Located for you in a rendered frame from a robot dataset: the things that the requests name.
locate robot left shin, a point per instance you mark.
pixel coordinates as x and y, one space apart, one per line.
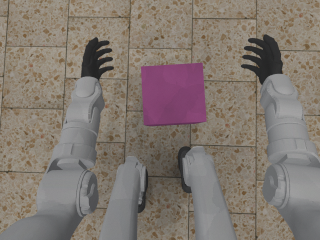
132 159

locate carton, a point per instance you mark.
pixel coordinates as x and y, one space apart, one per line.
173 94

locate robot right hand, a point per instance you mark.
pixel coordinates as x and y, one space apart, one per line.
269 63

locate robot shin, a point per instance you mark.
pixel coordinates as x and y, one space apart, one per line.
199 149
132 159

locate robot left hand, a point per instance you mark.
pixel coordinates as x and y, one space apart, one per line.
91 64

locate robot right forearm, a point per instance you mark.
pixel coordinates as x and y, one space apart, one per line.
285 123

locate right robot upper arm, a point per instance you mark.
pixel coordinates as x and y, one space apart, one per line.
294 190

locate left robot upper arm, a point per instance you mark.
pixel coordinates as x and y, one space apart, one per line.
65 197

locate robot right shin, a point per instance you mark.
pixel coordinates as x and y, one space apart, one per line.
199 149

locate robot left forearm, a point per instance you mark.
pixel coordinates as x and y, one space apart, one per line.
76 148

